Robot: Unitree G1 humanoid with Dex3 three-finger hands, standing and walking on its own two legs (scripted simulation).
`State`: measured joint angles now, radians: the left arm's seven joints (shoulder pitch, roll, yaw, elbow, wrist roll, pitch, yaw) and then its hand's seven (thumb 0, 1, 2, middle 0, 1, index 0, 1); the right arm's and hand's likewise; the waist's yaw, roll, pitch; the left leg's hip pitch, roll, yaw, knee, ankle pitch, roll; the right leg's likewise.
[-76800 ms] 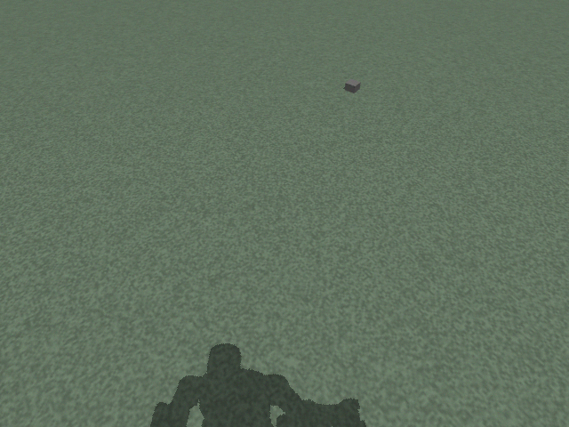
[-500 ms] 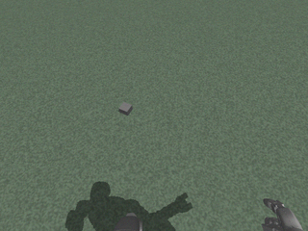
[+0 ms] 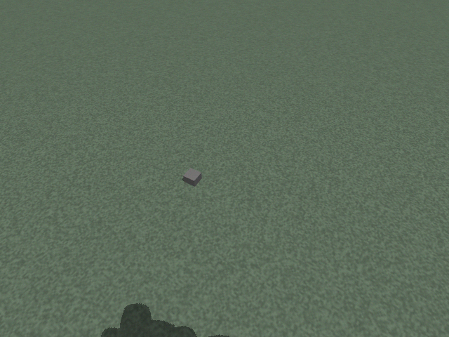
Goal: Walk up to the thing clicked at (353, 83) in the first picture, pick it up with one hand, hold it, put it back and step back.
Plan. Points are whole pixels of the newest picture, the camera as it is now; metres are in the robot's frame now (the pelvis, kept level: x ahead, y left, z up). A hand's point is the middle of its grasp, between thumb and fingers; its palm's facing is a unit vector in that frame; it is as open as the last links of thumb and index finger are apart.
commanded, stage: step back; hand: left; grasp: from above
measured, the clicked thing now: (192, 177) +1.12 +0.18 -0.74
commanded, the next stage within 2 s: stand in 0.68 s
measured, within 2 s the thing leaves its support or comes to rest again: neither
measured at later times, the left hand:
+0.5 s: hand out of the picture +0.12 +0.28 -0.15, palm faces +0.01 -0.94 -0.35, open 7.4 cm
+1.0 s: hand out of the picture +0.15 +0.26 -0.14, palm faces -0.04 -0.94 -0.33, open 7.4 cm
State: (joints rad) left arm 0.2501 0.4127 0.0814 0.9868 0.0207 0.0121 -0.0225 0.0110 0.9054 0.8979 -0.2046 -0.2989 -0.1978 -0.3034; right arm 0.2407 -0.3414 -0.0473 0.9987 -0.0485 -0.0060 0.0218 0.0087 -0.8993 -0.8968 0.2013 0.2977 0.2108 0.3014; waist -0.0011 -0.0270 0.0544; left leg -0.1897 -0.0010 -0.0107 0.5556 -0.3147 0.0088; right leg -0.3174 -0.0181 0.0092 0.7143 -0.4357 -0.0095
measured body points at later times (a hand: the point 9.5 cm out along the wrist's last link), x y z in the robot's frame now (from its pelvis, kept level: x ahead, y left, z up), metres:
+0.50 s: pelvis +0.04 +0.02 +0.00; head +0.06 +0.03 +0.45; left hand +0.12 +0.33 -0.13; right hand +0.14 -0.27 -0.12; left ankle +0.05 +0.14 -0.73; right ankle +0.03 -0.12 -0.73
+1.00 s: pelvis +0.05 +0.01 +0.02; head +0.06 +0.02 +0.47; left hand +0.15 +0.31 -0.11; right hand +0.14 -0.29 -0.11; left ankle +0.05 +0.14 -0.73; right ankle +0.03 -0.12 -0.73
